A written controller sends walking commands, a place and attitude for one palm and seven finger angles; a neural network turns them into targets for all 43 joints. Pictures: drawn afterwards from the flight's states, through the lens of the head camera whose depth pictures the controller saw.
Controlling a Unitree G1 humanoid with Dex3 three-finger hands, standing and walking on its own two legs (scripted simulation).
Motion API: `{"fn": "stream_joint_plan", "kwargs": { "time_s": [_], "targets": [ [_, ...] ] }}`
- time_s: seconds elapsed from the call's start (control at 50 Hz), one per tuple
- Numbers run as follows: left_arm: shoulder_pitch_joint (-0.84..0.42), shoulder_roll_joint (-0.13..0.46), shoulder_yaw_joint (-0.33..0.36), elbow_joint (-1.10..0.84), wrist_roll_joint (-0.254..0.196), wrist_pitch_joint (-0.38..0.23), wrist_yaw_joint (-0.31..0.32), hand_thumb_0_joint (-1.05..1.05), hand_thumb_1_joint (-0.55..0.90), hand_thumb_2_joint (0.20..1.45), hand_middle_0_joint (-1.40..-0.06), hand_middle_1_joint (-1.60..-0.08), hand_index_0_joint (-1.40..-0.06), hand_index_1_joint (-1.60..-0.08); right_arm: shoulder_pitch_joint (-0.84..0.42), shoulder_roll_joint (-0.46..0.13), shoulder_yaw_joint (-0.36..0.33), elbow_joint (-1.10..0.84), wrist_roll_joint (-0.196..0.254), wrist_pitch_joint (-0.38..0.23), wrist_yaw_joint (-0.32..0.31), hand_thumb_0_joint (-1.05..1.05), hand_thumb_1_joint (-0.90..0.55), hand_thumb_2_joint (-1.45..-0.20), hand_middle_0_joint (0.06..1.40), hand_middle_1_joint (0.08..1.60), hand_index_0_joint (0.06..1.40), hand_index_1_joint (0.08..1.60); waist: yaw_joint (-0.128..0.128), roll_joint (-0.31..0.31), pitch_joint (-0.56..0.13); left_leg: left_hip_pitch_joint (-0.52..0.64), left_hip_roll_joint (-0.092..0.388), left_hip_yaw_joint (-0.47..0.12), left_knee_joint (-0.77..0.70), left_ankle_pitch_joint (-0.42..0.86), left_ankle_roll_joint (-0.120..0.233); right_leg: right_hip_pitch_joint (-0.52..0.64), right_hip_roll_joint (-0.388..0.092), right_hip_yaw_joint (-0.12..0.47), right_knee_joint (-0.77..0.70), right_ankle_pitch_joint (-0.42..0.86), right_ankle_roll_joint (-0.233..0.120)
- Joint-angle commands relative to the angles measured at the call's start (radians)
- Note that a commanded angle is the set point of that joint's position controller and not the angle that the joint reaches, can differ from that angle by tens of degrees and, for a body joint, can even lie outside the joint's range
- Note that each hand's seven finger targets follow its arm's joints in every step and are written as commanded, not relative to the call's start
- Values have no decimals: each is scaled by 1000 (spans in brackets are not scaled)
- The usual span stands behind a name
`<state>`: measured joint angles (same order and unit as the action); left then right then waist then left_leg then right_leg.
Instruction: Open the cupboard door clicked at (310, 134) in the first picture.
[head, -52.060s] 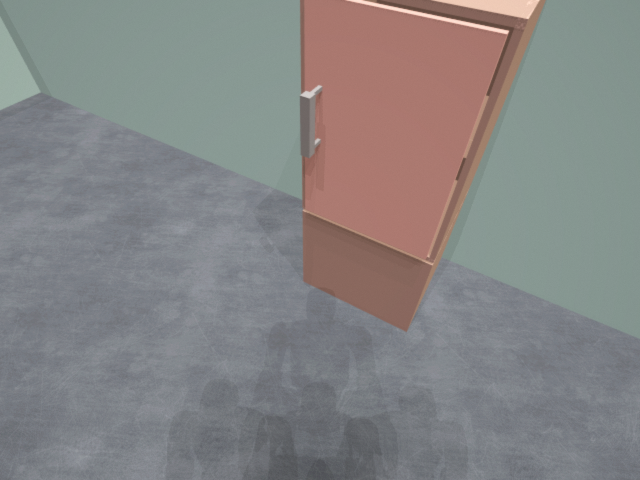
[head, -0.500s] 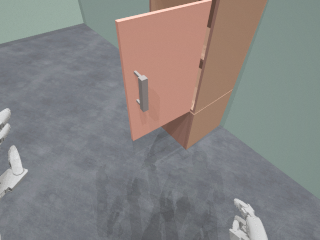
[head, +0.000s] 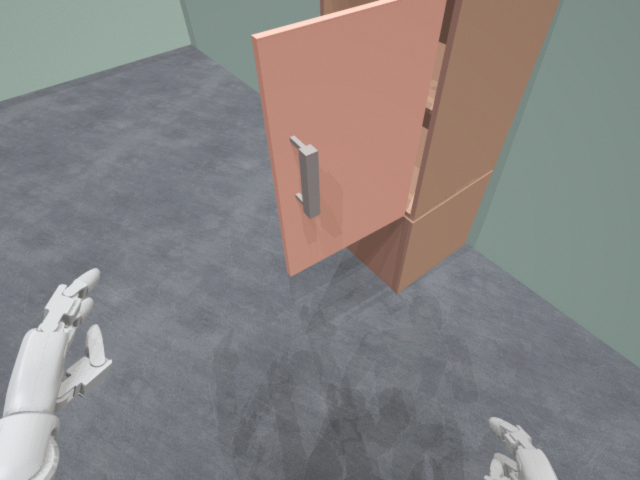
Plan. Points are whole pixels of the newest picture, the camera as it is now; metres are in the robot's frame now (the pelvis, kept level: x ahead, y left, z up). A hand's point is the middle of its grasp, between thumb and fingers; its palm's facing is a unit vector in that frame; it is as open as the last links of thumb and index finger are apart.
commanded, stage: let the arm hang, fingers relaxed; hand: left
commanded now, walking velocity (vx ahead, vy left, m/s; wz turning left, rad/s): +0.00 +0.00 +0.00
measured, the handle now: (303, 177) +0.65 +0.09 -0.01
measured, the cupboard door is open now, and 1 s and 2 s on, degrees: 86 86 86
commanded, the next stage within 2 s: look to check the result in 1.02 s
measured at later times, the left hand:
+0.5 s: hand out of the picture -0.04 +0.18 -0.17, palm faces +0.01 -0.97 -0.25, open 7.3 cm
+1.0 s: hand out of the picture +0.04 +0.16 -0.16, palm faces +0.02 -0.98 -0.22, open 7.3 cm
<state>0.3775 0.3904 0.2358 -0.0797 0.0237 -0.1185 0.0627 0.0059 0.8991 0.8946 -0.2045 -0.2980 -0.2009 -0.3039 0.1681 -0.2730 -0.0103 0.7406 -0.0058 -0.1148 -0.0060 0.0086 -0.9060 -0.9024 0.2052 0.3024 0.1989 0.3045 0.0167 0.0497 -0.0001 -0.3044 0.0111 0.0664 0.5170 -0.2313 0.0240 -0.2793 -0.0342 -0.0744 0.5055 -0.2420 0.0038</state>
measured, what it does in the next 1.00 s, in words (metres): stands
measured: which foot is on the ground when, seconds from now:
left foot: down 0.00-1.00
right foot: down 0.00-1.00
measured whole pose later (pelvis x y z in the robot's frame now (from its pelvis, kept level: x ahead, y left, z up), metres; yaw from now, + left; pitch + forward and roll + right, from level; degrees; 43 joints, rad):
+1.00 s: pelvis +0.01 -0.02 +0.01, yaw +0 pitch -2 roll +0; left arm 0.21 0.17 0.02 1.13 0.02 0.00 0.02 0.01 0.92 0.89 -0.20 -0.30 -0.20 -0.30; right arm 0.24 -0.16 -0.01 1.14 -0.03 0.00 -0.02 0.01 -0.92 -0.90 0.20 0.30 0.20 0.30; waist -0.01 0.01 0.05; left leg -0.18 0.02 0.05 0.39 -0.19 -0.01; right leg -0.17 -0.01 -0.09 0.41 -0.22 -0.02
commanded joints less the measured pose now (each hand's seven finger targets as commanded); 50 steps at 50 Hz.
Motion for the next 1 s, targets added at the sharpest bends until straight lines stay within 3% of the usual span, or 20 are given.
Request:
{"fn": "stream_joint_plan", "kwargs": {
  "time_s": [0.0,0.02,0.04,0.08,0.16,0.24,0.3,0.34,0.48,0.76,0.98],
  "targets": [
    [-49,16,-136,429,16,101,-62,0,900,900,-200,-300,-200,-300,-32,-190,-47,0,-15,44,11,0,-900,-900,200,300,200,300,-14,-173,-74,-37,135,-163,-82,196,44,68,-47,78,4,71,-42],
    [-85,35,-141,496,17,99,-61,0,900,900,-200,-300,-200,-300,-34,-188,-46,14,-16,55,13,0,-900,-900,200,300,200,300,-16,-217,-66,-19,114,-149,-73,160,33,53,-69,101,-23,74,-54],
    [-111,37,-150,566,15,102,-60,0,900,900,-200,-300,-200,-300,-36,-174,-42,37,-18,68,14,0,-900,-900,200,300,200,300,-20,-216,-52,1,92,-137,-62,119,28,28,-91,127,-51,59,-64],
    [-158,32,-174,699,9,112,-55,0,900,900,-200,-300,-200,-300,-33,-142,-27,81,-24,92,15,0,-900,-900,200,300,200,300,-29,-141,-23,33,68,-113,-70,82,14,-3,-108,148,-90,22,-71],
    [-159,1,-200,903,-1,114,-47,0,900,900,-200,-300,-200,-300,-20,-96,-6,163,-23,109,8,0,-900,-900,200,300,200,300,-20,20,-34,55,79,-113,-129,70,5,57,-87,137,-110,11,-52],
    [-130,-25,-195,1035,-7,108,-43,0,900,900,-200,-300,-200,-300,21,-67,-10,238,-22,117,-5,0,-900,-900,200,300,200,300,-21,72,-22,75,78,-101,-136,30,-2,70,-91,137,-167,-5,-62],
    [-127,-33,-199,1097,-13,105,-43,0,900,900,-200,-300,-200,-300,63,-52,-11,287,-18,122,-9,0,-900,-900,200,300,200,300,-24,42,1,79,78,-98,-146,3,-4,63,-94,135,-201,-43,-66],
    [-129,-31,-198,1127,-13,105,-43,0,900,900,-200,-300,-200,-300,90,-54,-15,312,-16,123,-12,0,-900,-900,200,300,200,300,-27,-26,20,88,83,-98,-146,11,-2,54,-94,123,-216,-57,-65],
    [-105,-62,-200,1178,-15,110,-36,0,900,900,-200,-300,-200,-300,149,-19,-14,361,-18,128,-17,0,-900,-900,200,300,200,300,-27,-76,58,89,80,-89,-155,2,0,34,-92,114,-232,-112,-62],
    [-107,-103,-198,1183,-13,110,-28,0,900,900,-200,-300,-200,-300,142,29,-7,381,-20,114,-19,0,-900,-900,200,300,200,300,-17,-41,81,72,90,-101,-201,65,-4,78,-83,88,-186,14,-45],
    [-131,-77,-193,1179,-14,100,-33,0,900,900,-200,-300,-200,-300,108,-12,-15,375,-19,107,-22,0,-900,-900,200,300,200,300,-19,-26,54,119,94,-103,-204,107,-4,100,-88,93,-201,60,-48]
  ]
}}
